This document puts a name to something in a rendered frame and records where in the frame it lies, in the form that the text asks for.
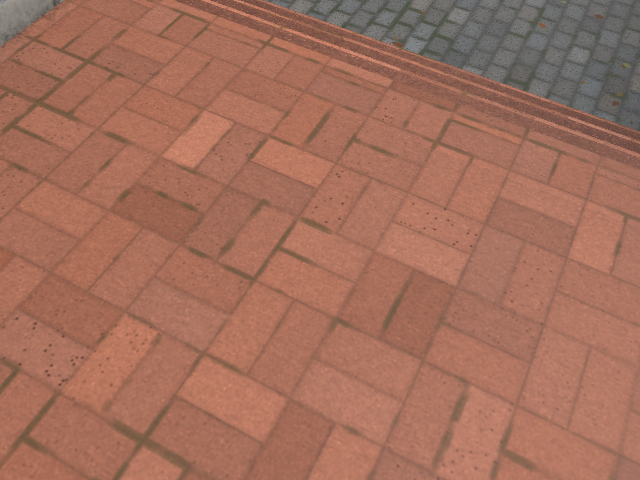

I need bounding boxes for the stairs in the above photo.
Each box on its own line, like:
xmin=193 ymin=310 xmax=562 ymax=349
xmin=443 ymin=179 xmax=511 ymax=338
xmin=211 ymin=0 xmax=640 ymax=154

